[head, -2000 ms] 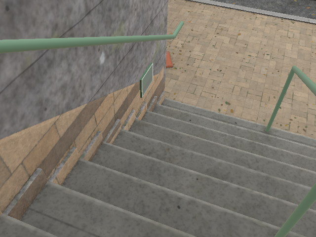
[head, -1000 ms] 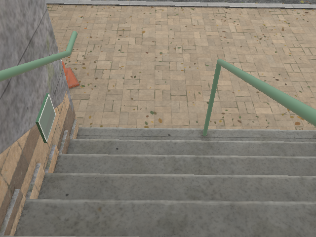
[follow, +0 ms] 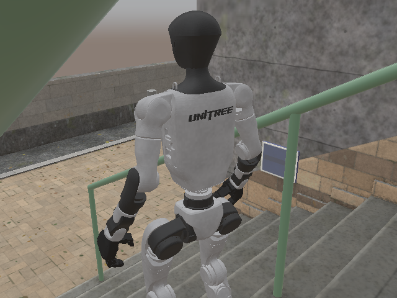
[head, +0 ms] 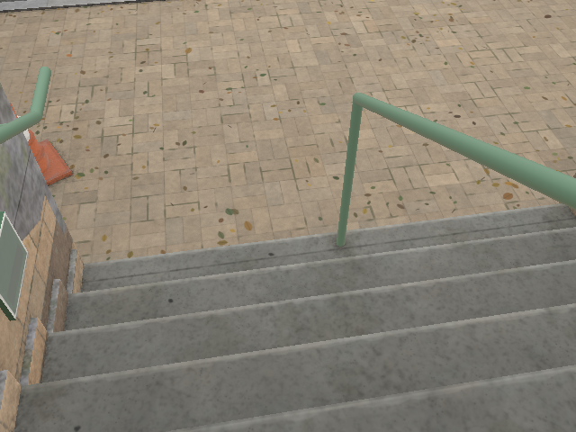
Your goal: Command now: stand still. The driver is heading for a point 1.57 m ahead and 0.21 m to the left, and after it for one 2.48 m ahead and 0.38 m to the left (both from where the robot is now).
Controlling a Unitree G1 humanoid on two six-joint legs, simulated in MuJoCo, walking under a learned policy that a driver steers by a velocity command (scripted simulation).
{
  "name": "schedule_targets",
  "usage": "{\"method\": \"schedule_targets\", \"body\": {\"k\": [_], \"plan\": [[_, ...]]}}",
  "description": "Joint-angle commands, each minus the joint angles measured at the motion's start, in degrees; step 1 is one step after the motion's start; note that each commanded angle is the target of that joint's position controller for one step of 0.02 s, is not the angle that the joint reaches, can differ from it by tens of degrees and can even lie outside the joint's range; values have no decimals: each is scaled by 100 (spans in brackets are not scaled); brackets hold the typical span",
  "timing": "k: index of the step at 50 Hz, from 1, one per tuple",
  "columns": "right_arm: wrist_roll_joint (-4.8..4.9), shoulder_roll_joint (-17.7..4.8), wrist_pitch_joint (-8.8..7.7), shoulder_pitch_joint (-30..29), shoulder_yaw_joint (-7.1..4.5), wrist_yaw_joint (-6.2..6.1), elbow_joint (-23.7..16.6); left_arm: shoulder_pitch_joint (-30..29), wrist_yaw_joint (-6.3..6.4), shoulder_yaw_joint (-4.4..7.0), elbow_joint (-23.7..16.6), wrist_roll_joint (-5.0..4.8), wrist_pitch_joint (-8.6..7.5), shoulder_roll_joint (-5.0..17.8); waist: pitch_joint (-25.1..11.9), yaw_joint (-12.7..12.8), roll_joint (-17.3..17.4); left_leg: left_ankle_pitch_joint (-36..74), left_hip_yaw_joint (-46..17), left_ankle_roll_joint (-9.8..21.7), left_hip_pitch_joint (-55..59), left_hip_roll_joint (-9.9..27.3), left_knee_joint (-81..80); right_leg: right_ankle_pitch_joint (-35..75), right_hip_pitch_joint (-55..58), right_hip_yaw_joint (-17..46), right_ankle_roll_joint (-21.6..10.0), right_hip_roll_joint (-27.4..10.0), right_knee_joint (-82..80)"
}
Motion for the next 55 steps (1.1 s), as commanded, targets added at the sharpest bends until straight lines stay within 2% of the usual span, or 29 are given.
{"method": "schedule_targets", "body": {"k": [1, 3, 11, 12, 13, 14, 28, 43, 44, 55], "plan": [[-24, -619, -20, -116, -200, -10, -279, 313, 6, 110, -43, 14, 10, 435, -147, 78, 96, 1437, -307, 13, 300, 292, -993, 851, 244, -371, -61, 100, -516], [-17, -657, 3, -122, -228, -14, -279, 207, 27, 116, -53, -20, 28, 421, -58, 56, 44, 1195, -279, -7, 397, 288, -1140, 769, 214, -344, -47, 40, -695], [-30, -716, -13, -94, -277, 2, -243, 283, 53, 136, 81, 6, 30, 385, -19, 43, 10, 1216, -201, -18, 830, 213, -1424, 770, 230, -408, -42, 12, -1035], [1, -700, -34, -106, -283, -17, -228, 354, 60, 124, 135, 41, 40, 327, -27, 63, 76, 1091, -201, -28, 850, 192, -1443, 703, 221, -426, -49, 1, -1059], [-2, -679, -38, -86, -279, -26, -222, 385, 67, 124, 159, 45, 49, 315, 4, 59, 36, 1026, -206, -29, 853, 186, -1475, 684, 216, -432, -52, 2, -1083], [27, -672, -45, 98, -285, -29, -110, 501, 61, 95, 222, 38, 68, 202, 12, 41, 40, 1014, -214, -29, 866, 179, -1531, 681, 225, -440, -52, 27, -1085], [34, -403, 37, 498, -294, -67, 175, 874, 80, 87, 494, 50, 196, -86, 128, 69, -135, 1526, -115, 10, 1021, 25, -1632, 925, 310, -555, -39, 12, -1156], [61, -166, 108, 875, -297, -56, 475, 1185, 86, 97, 774, 50, 265, -324, 219, 32, -154, 1779, -55, -22, 1095, -31, -1727, 1009, 346, -616, -17, 59, -1236], [22, -134, 133, 926, -280, -34, 497, 1140, 82, 110, 744, 15, 267, -310, 237, 24, -214, 1892, -48, -10, 1101, -26, -1728, 1074, 369, -602, -10, 65, -1243], [38, -50, 200, 999, -258, -17, 573, 1310, 101, 142, 845, 31, 317, -395, 300, 34, -146, 1857, -19, -29, 1110, -20, -1798, 1010, 437, -605, -2, 95, -1366]]}}
Velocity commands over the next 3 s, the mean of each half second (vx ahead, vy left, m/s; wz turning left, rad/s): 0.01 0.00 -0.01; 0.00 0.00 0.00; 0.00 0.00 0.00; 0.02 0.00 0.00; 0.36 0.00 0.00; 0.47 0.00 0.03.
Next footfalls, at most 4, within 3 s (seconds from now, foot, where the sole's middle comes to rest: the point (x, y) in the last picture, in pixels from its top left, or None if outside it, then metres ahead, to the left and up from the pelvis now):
2.26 right None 0.10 -0.17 -0.77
2.58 left None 0.27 -0.03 -0.93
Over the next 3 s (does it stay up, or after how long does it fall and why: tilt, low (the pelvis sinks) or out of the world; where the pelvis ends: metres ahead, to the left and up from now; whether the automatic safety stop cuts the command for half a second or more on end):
stays up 0.41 -0.16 -0.25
